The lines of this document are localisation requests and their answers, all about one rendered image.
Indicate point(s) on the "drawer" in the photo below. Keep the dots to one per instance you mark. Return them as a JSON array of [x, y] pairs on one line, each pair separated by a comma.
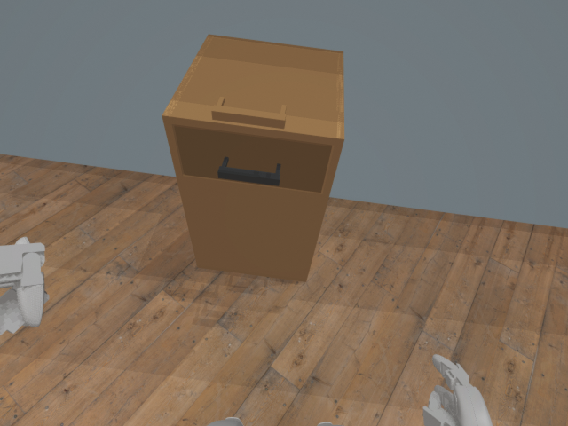
[[303, 164]]

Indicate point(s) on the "robot left hand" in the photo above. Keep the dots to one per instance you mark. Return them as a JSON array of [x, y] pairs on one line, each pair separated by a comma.
[[20, 268]]

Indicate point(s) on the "robot right hand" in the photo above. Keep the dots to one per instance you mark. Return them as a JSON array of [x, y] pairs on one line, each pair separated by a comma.
[[465, 407]]

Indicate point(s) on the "handle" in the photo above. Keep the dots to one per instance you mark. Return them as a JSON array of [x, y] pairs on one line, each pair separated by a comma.
[[246, 116], [252, 176]]

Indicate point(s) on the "cabinet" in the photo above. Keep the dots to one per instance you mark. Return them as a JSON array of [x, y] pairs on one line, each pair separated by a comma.
[[247, 228]]

